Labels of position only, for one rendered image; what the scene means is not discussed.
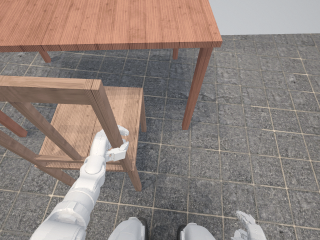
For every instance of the robot left forearm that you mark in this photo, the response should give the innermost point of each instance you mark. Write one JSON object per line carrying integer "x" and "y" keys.
{"x": 80, "y": 200}

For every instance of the left robot upper arm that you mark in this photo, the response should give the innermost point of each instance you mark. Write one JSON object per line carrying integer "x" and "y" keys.
{"x": 54, "y": 230}

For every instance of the robot right thigh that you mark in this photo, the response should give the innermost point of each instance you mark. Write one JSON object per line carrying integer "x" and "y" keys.
{"x": 196, "y": 232}

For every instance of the left robot hand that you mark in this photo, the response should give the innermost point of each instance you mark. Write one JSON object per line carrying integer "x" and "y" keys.
{"x": 101, "y": 144}

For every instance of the left robot shin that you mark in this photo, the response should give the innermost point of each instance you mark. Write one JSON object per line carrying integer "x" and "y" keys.
{"x": 134, "y": 218}

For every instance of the table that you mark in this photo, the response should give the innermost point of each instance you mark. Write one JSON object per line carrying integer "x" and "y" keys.
{"x": 86, "y": 25}

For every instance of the right robot hand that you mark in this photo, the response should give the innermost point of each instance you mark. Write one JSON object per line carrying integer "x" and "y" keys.
{"x": 254, "y": 231}

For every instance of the chair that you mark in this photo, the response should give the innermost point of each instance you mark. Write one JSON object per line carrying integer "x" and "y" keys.
{"x": 85, "y": 107}

